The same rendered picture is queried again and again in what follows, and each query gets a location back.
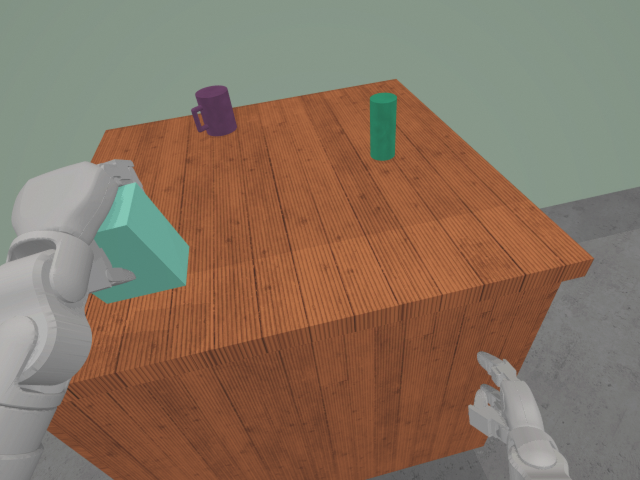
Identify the left robot hand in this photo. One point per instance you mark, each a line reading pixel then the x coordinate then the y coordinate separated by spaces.
pixel 75 200

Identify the robot right forearm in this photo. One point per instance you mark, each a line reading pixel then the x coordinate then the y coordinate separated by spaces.
pixel 533 455

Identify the sponge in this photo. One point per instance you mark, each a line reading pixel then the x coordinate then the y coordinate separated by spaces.
pixel 136 236

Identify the right robot hand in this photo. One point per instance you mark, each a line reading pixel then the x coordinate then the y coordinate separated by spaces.
pixel 512 407

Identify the robot left forearm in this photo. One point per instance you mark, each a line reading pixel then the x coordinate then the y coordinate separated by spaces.
pixel 45 339

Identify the table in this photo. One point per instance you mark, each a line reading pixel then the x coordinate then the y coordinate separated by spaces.
pixel 334 304

